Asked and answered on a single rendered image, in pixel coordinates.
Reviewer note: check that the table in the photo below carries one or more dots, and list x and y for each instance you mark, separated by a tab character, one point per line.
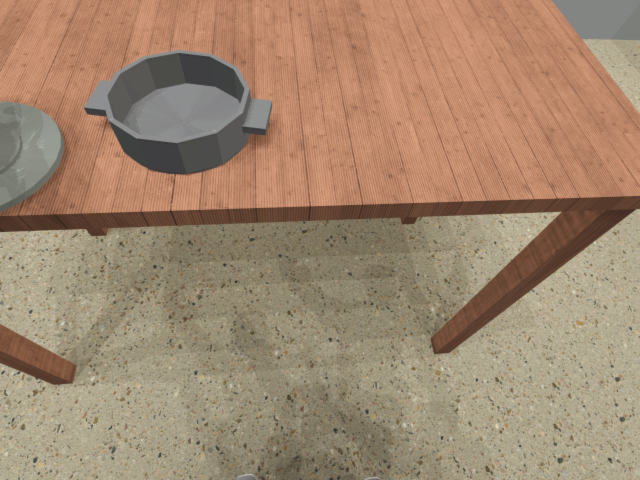
380	109

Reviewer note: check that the pot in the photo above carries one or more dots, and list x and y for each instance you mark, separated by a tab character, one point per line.
180	112

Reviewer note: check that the lid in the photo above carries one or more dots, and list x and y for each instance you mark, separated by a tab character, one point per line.
31	149

